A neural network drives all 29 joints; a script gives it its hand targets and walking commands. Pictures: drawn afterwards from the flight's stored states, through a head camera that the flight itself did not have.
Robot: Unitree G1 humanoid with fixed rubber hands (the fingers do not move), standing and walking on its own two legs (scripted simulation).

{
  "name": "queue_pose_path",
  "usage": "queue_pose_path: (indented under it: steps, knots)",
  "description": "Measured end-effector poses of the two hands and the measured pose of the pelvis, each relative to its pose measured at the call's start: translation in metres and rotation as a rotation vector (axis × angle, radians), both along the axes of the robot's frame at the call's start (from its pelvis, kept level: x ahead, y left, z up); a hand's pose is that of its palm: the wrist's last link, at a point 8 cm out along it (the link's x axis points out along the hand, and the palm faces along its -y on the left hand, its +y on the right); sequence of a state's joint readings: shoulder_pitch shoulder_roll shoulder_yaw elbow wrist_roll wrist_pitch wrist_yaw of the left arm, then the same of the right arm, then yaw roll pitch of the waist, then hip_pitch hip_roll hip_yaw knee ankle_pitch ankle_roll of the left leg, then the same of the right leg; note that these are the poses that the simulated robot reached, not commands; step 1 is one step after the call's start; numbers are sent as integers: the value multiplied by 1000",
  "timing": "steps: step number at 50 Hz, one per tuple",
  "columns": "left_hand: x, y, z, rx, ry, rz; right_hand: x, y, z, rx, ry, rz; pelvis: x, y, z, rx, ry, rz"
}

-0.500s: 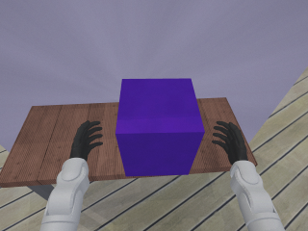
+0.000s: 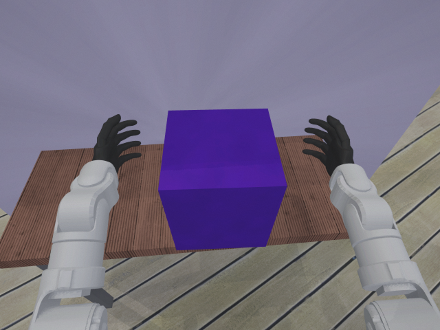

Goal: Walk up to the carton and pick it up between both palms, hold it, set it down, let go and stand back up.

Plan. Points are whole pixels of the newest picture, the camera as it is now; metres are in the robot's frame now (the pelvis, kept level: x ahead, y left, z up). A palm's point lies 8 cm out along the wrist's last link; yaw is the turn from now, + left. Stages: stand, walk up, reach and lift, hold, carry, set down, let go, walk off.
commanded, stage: reach and lift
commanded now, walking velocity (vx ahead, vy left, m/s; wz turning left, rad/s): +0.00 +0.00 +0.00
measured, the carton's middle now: (220, 182) +0.40 +0.01 -0.01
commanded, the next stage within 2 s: none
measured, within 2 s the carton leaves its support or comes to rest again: neither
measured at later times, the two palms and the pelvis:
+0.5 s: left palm (107, 113) +0.41 +0.20 +0.18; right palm (331, 115) +0.42 -0.19 +0.17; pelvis +0.00 +0.00 +0.00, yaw +1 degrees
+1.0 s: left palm (129, 164) +0.39 +0.19 +0.07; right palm (303, 162) +0.41 -0.16 +0.06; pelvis +0.00 +0.00 -0.01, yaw +1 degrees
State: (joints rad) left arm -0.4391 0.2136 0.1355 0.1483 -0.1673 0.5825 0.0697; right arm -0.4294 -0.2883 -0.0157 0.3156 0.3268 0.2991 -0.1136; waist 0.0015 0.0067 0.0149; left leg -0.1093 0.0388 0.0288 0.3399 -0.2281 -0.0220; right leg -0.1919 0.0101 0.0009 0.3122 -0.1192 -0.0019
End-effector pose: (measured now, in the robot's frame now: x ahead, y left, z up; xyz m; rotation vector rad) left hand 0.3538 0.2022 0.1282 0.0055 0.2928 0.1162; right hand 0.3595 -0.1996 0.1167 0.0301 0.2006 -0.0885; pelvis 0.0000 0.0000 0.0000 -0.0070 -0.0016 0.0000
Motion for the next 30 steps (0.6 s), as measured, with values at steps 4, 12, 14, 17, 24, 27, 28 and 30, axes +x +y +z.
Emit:
queue_pose_path:
  steps: [4,12,14,17,24,27,28,30]
  knots:
    - [11,1,9,1,-7,4,12,2,9,1,7,12,-1,0,0,-1,12,1]
    - [29,0,32,14,-19,-3,33,6,28,9,10,19,-1,0,0,-5,31,9]
    - [33,-1,37,18,-15,-3,38,6,34,9,10,20,-2,0,-1,-6,36,11]
    - [41,-1,44,22,-16,-5,46,6,42,9,13,20,-2,0,-1,-7,43,12]
    - [57,-2,55,36,-22,1,60,10,53,3,27,21,-1,0,-1,-9,52,15]
    - [58,-2,51,43,-24,0,63,13,49,-2,33,22,0,1,-1,-12,42,19]
    - [57,-2,47,43,-21,-2,62,14,45,-3,37,19,0,1,0,-12,38,20]
    - [55,-3,36,40,-16,-3,60,16,36,-6,45,12,2,1,0,-13,32,23]
